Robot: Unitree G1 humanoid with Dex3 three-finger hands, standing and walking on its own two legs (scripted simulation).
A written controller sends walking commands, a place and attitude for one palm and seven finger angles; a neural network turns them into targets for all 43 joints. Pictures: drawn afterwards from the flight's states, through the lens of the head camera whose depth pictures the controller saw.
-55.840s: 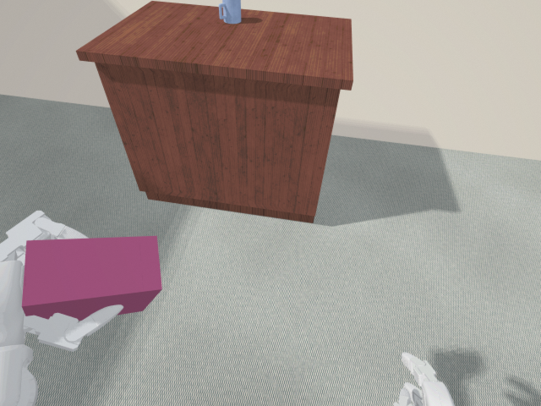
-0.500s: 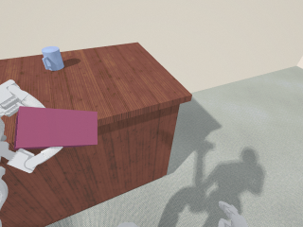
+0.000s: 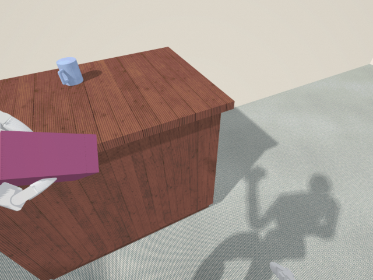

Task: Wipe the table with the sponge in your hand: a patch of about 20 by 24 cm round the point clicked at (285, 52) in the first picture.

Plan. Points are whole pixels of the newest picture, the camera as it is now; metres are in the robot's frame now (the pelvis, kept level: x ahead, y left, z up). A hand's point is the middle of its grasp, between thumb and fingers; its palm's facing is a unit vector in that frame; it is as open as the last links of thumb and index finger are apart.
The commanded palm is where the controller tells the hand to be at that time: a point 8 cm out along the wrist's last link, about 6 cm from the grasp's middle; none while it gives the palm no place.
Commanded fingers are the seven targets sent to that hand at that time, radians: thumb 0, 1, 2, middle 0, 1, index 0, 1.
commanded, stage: stop stepping back and stand still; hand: left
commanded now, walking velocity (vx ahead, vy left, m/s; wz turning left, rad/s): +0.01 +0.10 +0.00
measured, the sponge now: (59, 160) +0.25 +0.22 +0.22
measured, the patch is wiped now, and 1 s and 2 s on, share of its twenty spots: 1.00 1.00 1.00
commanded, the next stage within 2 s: stand and wait in 0.66 s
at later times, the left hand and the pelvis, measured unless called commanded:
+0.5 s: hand (43, 175) +0.21 +0.22 +0.23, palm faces +0.47 -0.79 -0.40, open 9.8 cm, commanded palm +0.14 +0.26 +0.26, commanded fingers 0.00 0.10 1.30 -1.20 -1.60 -1.20 -1.60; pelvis -0.01 -0.03 +0.01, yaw +3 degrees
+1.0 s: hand (40, 173) +0.21 +0.22 +0.23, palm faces +0.41 -0.84 -0.35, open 9.8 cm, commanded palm +0.16 +0.27 +0.26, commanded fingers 0.00 0.10 1.30 -1.20 -1.60 -1.20 -1.60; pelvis +0.01 -0.01 +0.02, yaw +1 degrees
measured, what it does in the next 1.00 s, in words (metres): steps on the spot: left foot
